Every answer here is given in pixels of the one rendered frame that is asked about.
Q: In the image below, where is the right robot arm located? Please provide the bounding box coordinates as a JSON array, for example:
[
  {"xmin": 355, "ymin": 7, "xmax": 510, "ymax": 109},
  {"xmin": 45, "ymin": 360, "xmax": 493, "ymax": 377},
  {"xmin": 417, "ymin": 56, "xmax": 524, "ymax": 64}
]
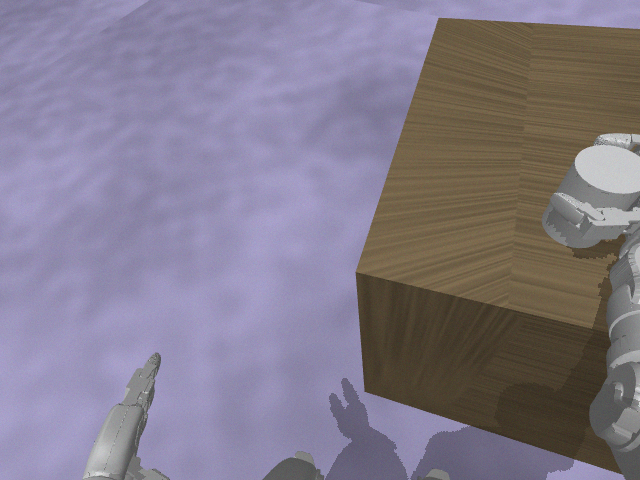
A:
[{"xmin": 589, "ymin": 230, "xmax": 640, "ymax": 480}]

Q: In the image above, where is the right robot hand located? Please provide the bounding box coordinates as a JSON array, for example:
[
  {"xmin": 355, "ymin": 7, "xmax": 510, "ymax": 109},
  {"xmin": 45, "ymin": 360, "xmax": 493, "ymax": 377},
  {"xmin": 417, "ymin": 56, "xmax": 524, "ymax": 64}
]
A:
[{"xmin": 550, "ymin": 133, "xmax": 640, "ymax": 240}]

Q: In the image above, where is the left robot hand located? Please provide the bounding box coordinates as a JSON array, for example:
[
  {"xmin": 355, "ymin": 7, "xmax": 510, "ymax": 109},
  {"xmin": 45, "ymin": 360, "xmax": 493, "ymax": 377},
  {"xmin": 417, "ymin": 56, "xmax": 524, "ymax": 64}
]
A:
[{"xmin": 82, "ymin": 353, "xmax": 170, "ymax": 480}]

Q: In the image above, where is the can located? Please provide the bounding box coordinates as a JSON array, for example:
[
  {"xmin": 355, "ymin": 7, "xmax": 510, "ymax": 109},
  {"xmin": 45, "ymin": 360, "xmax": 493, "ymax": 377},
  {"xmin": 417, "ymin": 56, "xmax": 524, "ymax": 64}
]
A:
[{"xmin": 542, "ymin": 145, "xmax": 640, "ymax": 248}]

